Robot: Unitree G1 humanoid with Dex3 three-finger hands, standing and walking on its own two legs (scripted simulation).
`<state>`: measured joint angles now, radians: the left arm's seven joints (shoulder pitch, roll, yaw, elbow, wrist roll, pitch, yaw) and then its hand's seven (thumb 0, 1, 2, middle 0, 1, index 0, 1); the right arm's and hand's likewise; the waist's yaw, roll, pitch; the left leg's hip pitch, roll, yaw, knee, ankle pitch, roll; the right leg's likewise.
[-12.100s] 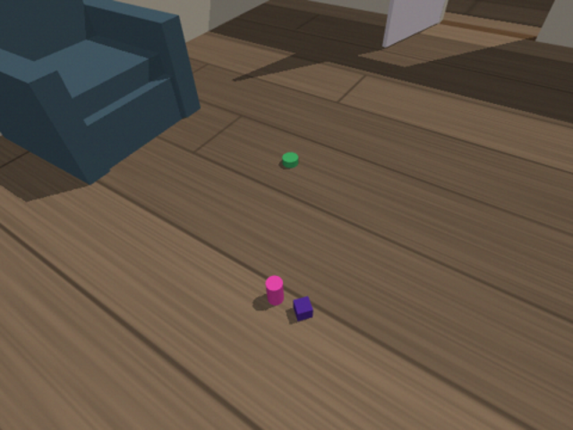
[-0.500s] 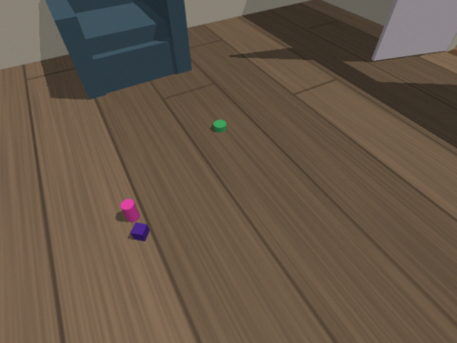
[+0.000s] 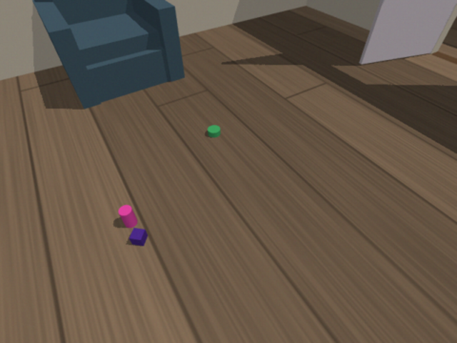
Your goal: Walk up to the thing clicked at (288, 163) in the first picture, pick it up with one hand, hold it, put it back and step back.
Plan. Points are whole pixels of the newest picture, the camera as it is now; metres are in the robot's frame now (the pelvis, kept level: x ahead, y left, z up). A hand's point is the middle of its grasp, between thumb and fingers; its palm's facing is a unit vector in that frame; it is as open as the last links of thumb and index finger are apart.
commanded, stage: stand
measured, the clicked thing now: (214, 131) +1.59 +0.17 -0.76
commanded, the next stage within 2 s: none
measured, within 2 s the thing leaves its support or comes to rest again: neither
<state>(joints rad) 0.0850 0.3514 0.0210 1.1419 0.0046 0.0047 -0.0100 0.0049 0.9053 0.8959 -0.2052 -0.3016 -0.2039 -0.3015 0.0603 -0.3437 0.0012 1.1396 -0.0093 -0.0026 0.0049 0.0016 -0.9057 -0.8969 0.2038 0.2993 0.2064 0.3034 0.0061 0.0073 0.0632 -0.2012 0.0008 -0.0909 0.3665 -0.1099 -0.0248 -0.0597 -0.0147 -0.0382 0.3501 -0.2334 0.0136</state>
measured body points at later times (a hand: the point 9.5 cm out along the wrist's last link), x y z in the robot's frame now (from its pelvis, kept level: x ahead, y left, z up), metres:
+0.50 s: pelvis +0.01 +0.00 +0.00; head +0.03 +0.00 +0.45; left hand +0.08 +0.30 -0.13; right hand +0.08 -0.30 -0.14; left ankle +0.06 +0.13 -0.74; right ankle -0.02 -0.13 -0.74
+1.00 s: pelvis +0.02 +0.00 +0.00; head +0.03 +0.01 +0.45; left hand +0.10 +0.31 -0.13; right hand +0.10 -0.30 -0.13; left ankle +0.06 +0.13 -0.74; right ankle -0.02 -0.13 -0.74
